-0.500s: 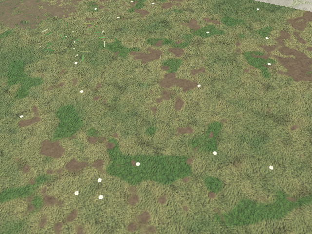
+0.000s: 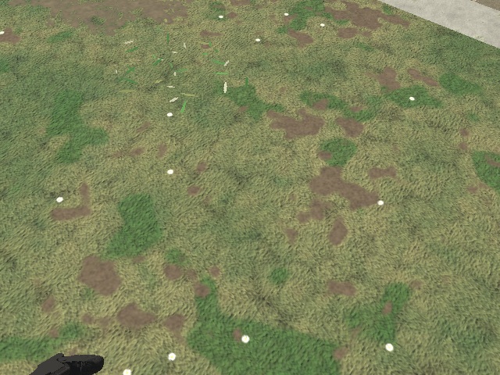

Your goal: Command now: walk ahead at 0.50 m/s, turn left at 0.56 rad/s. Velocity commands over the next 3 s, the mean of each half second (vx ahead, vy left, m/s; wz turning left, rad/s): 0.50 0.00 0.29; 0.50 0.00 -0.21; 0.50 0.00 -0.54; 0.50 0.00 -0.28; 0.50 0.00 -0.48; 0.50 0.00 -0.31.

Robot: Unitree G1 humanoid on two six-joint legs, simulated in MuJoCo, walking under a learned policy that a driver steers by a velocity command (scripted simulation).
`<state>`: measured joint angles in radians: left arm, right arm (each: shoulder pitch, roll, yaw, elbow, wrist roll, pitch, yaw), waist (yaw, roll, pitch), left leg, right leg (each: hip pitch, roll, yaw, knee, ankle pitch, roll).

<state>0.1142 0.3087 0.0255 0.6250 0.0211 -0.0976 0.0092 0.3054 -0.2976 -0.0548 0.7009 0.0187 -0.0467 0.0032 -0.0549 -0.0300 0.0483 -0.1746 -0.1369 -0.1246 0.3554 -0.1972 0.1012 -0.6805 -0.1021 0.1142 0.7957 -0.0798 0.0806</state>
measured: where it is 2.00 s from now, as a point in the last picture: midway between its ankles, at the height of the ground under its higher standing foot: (262, 174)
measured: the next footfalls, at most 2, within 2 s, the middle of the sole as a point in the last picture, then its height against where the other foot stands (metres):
right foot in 0.16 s outside the picture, level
left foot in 0.66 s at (189, 354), level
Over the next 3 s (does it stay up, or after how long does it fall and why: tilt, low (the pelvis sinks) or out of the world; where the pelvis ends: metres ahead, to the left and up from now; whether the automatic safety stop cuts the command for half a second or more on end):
stays up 1.54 -0.38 0.00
